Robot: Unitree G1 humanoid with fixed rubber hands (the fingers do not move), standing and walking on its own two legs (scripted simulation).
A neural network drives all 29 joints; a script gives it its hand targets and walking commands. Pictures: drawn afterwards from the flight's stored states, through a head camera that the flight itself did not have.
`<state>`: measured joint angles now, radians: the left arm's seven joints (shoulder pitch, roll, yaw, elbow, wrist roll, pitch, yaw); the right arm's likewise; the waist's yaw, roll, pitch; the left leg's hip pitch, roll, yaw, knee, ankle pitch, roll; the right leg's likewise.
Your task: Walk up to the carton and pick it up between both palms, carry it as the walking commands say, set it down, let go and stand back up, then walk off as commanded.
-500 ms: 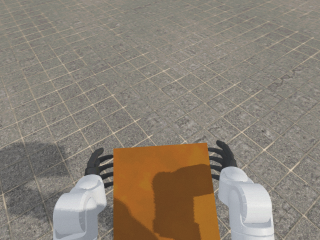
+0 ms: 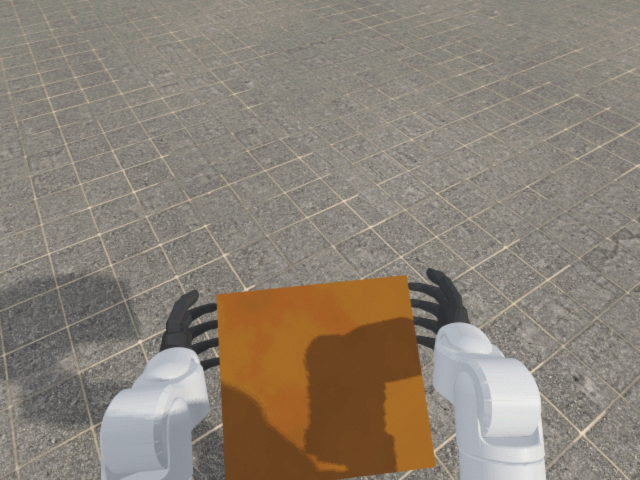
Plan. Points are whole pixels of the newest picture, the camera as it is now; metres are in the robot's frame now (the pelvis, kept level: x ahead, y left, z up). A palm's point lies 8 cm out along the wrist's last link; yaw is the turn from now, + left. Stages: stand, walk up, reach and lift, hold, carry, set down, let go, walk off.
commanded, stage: carry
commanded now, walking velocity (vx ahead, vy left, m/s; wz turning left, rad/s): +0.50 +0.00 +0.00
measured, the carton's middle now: (319, 368) +0.28 +0.02 -0.01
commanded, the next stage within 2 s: none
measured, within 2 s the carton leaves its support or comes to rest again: neither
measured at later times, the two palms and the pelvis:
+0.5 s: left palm (239, 149) +0.58 +0.15 +0.11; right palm (420, 130) +0.62 -0.14 +0.12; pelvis +0.36 -0.01 +0.01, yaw +4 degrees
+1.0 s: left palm (265, 63) +0.91 +0.15 +0.10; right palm (401, 51) +0.92 -0.14 +0.12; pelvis +0.65 +0.00 +0.01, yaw +3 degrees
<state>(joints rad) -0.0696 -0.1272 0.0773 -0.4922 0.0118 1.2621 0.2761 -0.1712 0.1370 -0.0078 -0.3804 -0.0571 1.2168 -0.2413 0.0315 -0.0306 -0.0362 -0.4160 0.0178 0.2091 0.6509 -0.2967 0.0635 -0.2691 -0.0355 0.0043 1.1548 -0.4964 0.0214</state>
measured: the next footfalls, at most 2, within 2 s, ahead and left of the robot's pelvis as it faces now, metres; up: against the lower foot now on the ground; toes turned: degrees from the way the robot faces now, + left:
right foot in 0.20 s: +0.25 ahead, -0.12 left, +0.00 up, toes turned -5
left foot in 0.52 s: +0.54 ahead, +0.11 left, +0.00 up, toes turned +12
